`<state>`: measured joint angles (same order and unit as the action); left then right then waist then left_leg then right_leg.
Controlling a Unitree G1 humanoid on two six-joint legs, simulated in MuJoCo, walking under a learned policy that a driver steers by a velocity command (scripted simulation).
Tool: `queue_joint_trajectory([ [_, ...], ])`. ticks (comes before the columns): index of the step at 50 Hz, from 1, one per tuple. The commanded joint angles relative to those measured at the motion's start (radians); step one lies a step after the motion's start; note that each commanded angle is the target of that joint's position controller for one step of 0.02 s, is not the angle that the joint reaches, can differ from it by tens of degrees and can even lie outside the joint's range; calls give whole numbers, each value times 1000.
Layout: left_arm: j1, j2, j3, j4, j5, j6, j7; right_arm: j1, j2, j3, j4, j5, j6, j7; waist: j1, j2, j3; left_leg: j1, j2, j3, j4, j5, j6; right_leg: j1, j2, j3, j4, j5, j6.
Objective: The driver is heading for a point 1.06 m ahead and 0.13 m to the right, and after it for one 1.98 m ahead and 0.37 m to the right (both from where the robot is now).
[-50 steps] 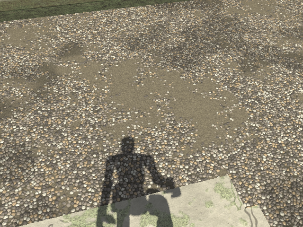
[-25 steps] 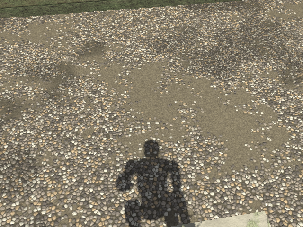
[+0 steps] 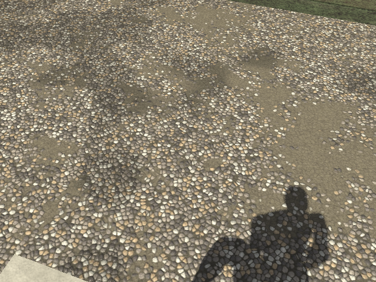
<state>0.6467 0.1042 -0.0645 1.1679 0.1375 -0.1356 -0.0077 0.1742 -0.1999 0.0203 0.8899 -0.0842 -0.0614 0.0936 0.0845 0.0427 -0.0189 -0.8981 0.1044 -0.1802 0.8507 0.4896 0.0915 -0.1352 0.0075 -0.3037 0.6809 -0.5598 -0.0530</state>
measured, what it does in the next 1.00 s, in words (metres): goes down: left foot 0.17 m lower, then right foot 0.17 m lower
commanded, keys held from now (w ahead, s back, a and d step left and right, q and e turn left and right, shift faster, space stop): w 0.96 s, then w+e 0.04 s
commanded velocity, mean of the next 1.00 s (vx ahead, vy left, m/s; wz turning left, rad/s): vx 0.50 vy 0.00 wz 0.06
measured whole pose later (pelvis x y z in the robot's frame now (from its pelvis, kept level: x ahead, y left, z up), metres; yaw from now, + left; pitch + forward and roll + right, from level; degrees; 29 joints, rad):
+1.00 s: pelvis +0.66 +0.02 -0.30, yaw +1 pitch +3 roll +0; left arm 0.32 0.20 0.04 1.04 0.00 -0.05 0.01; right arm 0.13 -0.21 -0.07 0.87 0.02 -0.07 -0.05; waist 0.02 0.01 -0.02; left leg -0.81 0.10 -0.01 1.19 -0.18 0.00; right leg -0.31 0.02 -0.03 0.50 -0.24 -0.04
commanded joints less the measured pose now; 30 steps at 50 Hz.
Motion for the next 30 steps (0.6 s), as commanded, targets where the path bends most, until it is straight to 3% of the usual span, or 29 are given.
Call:
queue_joint_trajectory([
  [1,42,59,-4,-25,-2,-7,-19,-98,-25,4,-78,-12,1,22,-41,-98,172,203,-6,141,-16,51,-3,-255,-237,234,-258,344,-157],
  [2,28,87,2,-28,-6,-8,-17,-121,-41,-2,-94,-9,7,23,-46,-80,195,218,-1,130,-34,-10,-8,-230,-253,240,-244,347,-154],
  [4,86,112,17,-13,-26,-12,12,-233,-52,-4,-134,-6,13,10,17,-70,226,119,6,124,-236,-101,-32,6,-260,259,-162,383,-138],
  [6,193,101,29,17,-46,8,43,-316,-26,7,-136,-6,24,13,88,-79,245,-13,26,132,-421,-162,-63,253,-279,315,-93,414,-144],
  [7,235,91,34,30,-56,24,48,-341,1,17,-131,-10,25,14,114,-70,257,-6,30,146,-507,-175,-67,293,-281,334,-76,413,-148],
  [8,233,92,41,34,-47,39,40,-361,20,23,-125,-22,25,14,116,-79,256,99,26,162,-524,-171,-59,234,-279,334,-84,436,-144],
  [10,121,124,65,-2,-39,55,17,-329,-12,13,-113,-30,18,5,65,-78,215,315,-2,191,-460,-269,-34,111,-280,315,-47,532,-127],
  [11,70,141,76,-21,-43,62,7,-274,-43,-4,-73,-26,13,-7,40,-47,170,410,-8,209,-503,-268,-30,108,-257,277,41,564,-102],
  [12,60,170,83,-8,-36,75,-9,-141,-84,-27,-8,-16,6,-16,-16,-10,126,609,0,216,-567,-152,-16,61,-228,242,204,547,-69],
  [13,11,203,86,-25,-18,87,-40,145,-174,-70,89,-1,-13,-26,-135,17,30,991,-14,261,-609,18,10,-99,-181,196,432,510,-26],
  [14,59,139,71,-17,-2,87,-80,415,-258,-110,140,-16,-13,-36,-217,143,-181,1493,74,198,-390,311,129,-396,-117,166,794,192,47],
  [15,203,40,58,-30,-26,79,-114,598,-322,-121,201,-12,-7,-28,-186,214,-535,1902,246,33,-66,749,305,-531,-12,257,1197,-271,97],
  [16,-65,128,83,-141,-72,50,-125,669,-282,-136,235,-23,-9,-38,-302,133,-419,1909,264,-73,-151,540,312,-816,6,287,1291,-323,91],
  [17,-252,175,90,-210,-92,24,-114,557,-254,-134,232,-7,-11,-47,-291,56,-209,1650,266,-29,-245,213,274,-948,-69,279,1283,-284,58],
  [18,-297,204,101,-232,-96,17,-93,397,-165,-107,174,16,-6,-42,-229,-57,-97,1343,264,-40,-352,-164,248,-899,-127,319,1117,-173,29],
  [19,-254,168,98,-213,-76,11,-78,267,-71,-76,137,0,-2,-33,-132,-68,4,1050,255,-37,-378,-170,251,-777,-164,375,966,-51,-10],
  [20,-277,97,88,-223,-50,7,-55,180,29,-40,110,-2,-29,-38,-56,-115,103,737,196,9,-440,-246,199,-607,-206,435,646,235,-48],
  [21,-298,69,88,-218,-46,14,-47,166,-10,-48,100,28,-53,-38,-38,-52,165,556,167,58,-521,-300,195,-497,-184,385,530,300,-60],
  [22,-299,70,91,-206,-35,28,-53,183,-29,-50,97,43,-66,-38,-44,-22,151,484,160,43,-575,-384,235,-457,-165,373,434,381,-52],
  [23,-298,73,92,-222,-28,41,-58,202,-60,-55,104,37,-72,-37,-32,21,117,446,159,20,-548,-377,258,-436,-156,370,446,424,-46],
  [24,-247,64,77,-220,-18,45,-67,176,-37,-47,85,12,-76,-41,-6,2,105,399,141,33,-457,-419,247,-437,-167,402,414,554,-43],
  [25,-316,48,64,-241,-8,41,-68,188,42,-21,80,4,-87,-60,-49,-57,80,508,129,41,-389,-469,219,-555,-206,468,223,767,-26],
  [26,-353,55,60,-249,-22,39,-61,194,37,-16,67,7,-92,-70,-72,-68,44,470,54,117,-331,-579,179,-458,-184,437,67,965,-16],
  [27,-393,84,57,-263,-34,41,-53,188,12,-10,70,-16,-85,-63,-67,-24,52,340,21,132,-309,-694,155,-309,-167,416,30,1112,-9],
  [28,-439,129,63,-296,-41,46,-53,189,-26,-14,70,-24,-79,-52,-66,-19,88,266,28,120,-302,-752,155,-259,-147,387,43,1107,-5],
  [29,-473,165,66,-321,-34,56,-52,214,-19,-5,76,-28,-80,-47,-58,-16,105,255,45,89,-290,-792,150,-243,-140,377,69,1061,-8],
  [30,-542,195,70,-346,-26,64,-50,265,-16,-2,87,-20,-81,-43,-85,-41,149,326,68,63,-259,-828,145,-306,-143,376,24,987,-6],
])
Keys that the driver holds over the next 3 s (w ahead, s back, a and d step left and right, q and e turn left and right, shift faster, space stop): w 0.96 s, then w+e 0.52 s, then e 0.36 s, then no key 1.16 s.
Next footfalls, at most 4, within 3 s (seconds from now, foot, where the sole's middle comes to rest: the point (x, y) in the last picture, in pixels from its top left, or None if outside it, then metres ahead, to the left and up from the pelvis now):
0.26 left None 0.33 0.16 -0.91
0.76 right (225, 269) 0.71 -0.08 -1.07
1.18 left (172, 225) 0.90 0.17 -1.07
1.70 right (233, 192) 1.12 -0.12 -1.07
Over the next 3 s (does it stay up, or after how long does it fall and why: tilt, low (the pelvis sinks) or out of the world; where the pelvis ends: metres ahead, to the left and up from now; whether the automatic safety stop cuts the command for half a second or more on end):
stays up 1.13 0.02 -0.30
